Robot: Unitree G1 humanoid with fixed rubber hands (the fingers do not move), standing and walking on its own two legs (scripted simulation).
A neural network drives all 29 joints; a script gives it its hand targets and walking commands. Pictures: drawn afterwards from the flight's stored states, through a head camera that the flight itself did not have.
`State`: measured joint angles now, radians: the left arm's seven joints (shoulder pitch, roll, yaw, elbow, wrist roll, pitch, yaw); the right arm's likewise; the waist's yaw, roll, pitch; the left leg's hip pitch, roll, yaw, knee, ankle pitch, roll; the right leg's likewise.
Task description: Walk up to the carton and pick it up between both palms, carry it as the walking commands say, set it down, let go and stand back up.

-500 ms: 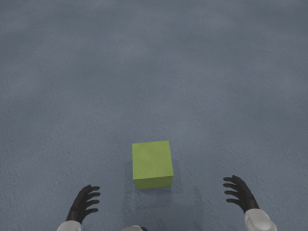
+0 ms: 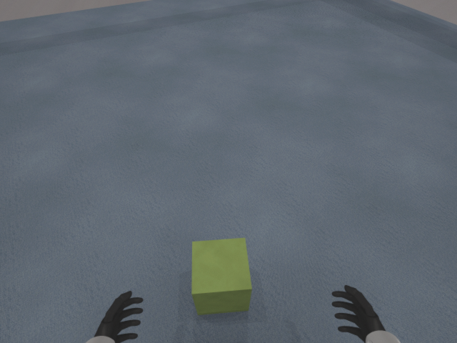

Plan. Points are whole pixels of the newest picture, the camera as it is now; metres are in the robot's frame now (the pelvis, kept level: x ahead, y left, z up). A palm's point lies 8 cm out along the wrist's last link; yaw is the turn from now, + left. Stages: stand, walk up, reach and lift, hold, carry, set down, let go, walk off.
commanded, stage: stand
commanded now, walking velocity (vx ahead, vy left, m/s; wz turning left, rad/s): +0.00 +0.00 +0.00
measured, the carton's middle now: (221, 277) +0.47 +0.05 -0.64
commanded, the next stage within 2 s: none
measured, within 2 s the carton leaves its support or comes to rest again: neither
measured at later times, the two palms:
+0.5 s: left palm out of the picture +0.14 +0.29 -0.09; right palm out of the picture +0.11 -0.27 -0.06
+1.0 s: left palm out of the picture +0.01 +0.33 -0.11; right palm out of the picture +0.02 -0.27 -0.10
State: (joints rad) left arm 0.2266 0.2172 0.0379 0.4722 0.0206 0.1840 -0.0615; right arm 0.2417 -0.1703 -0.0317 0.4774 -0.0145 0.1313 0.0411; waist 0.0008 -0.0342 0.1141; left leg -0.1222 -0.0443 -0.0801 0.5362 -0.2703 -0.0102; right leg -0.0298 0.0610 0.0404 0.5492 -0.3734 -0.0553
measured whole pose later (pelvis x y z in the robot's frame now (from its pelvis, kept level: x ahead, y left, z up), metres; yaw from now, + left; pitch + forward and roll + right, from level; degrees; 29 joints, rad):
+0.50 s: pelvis +0.02 +0.01 +0.00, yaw -1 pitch -3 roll +0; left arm 0.32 0.32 0.05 0.75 0.04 -0.02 0.01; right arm 0.31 -0.29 -0.04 0.81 -0.04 -0.03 -0.01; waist 0.00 -0.06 -0.21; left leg -0.18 -0.04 -0.05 0.53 -0.29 0.01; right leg -0.07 0.06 0.07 0.50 -0.36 -0.04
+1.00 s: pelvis -0.03 +0.03 +0.01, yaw -1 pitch -3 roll +0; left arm 0.37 0.36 0.02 0.92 0.03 -0.03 -0.01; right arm 0.29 -0.34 -0.01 0.98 -0.03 -0.03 0.00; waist 0.01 -0.02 -0.12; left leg -0.25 -0.05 -0.05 0.49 -0.18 0.03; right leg -0.17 0.05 0.07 0.50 -0.28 -0.02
